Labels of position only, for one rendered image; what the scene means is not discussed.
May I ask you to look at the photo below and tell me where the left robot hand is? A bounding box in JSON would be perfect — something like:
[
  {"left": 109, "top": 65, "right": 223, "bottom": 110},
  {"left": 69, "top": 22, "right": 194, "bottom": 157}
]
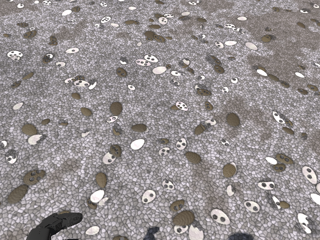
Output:
[{"left": 26, "top": 212, "right": 83, "bottom": 240}]

